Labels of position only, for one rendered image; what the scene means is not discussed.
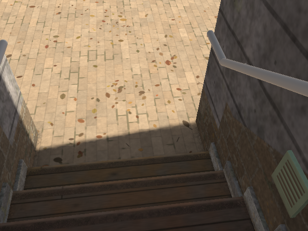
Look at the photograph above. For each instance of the stairs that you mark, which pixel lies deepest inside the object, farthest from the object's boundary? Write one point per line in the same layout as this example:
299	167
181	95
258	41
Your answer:
175	192

